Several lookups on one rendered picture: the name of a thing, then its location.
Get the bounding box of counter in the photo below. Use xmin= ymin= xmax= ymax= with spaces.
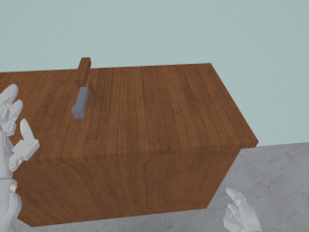
xmin=0 ymin=57 xmax=259 ymax=227

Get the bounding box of right robot hand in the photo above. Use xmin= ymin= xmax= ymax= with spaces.
xmin=223 ymin=188 xmax=262 ymax=232

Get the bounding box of robot left forearm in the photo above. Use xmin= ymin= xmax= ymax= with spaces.
xmin=0 ymin=177 xmax=22 ymax=232

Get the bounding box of tap lever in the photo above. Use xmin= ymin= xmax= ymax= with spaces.
xmin=71 ymin=85 xmax=90 ymax=119

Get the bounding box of left robot hand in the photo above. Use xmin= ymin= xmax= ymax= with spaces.
xmin=0 ymin=84 xmax=40 ymax=178

